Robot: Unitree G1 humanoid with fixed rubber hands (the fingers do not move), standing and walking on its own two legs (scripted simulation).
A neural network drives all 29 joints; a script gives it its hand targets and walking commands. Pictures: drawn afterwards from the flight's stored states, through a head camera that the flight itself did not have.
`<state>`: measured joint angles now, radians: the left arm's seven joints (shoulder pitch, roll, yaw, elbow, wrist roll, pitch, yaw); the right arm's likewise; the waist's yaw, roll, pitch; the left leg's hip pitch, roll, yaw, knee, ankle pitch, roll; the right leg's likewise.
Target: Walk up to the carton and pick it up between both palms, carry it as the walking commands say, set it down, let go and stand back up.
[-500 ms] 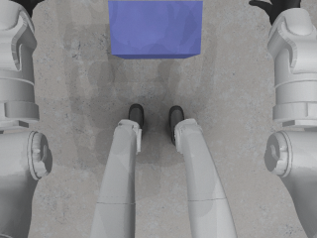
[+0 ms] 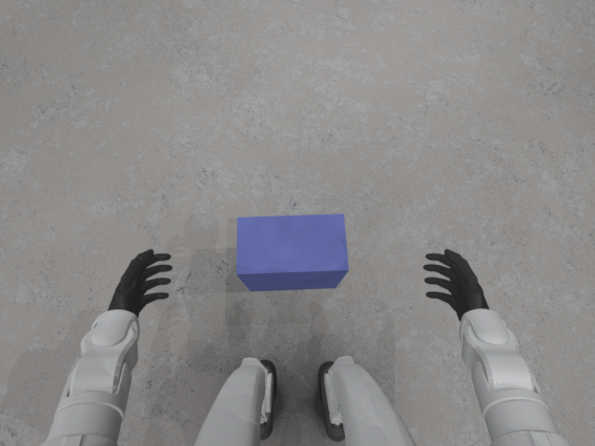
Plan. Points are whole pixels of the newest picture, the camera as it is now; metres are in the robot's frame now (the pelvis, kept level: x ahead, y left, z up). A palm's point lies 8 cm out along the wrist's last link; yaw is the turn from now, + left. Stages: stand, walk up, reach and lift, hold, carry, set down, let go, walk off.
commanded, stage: let go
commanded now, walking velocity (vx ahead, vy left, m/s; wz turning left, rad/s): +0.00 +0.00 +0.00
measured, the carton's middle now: (292, 256) +0.46 +0.02 -0.59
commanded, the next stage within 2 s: stand in 0.68 s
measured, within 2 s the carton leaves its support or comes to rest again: neither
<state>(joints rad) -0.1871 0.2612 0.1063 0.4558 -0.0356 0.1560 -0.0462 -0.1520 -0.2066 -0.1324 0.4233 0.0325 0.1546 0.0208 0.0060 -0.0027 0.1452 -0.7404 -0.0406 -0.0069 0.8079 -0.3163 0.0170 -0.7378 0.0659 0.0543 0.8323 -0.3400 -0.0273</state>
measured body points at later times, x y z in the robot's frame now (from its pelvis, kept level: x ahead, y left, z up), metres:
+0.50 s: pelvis +0.04 +0.00 +0.04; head +0.05 +0.00 +0.49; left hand +0.19 +0.24 -0.04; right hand +0.21 -0.22 -0.05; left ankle +0.04 +0.11 -0.70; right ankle +0.03 -0.10 -0.70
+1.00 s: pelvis +0.10 +0.02 +0.03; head -0.02 +0.01 +0.47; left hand +0.16 +0.26 -0.09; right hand +0.15 -0.23 -0.10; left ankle +0.04 +0.11 -0.70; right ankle +0.03 -0.10 -0.70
